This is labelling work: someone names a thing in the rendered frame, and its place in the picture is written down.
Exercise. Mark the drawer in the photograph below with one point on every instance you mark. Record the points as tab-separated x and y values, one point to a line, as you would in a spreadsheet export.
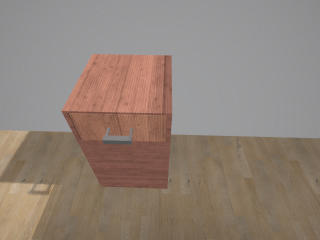
93	126

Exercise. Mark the handle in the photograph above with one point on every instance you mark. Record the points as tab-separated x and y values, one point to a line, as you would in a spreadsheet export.
117	139

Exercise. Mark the cabinet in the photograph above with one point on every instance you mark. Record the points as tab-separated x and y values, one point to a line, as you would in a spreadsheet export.
130	85

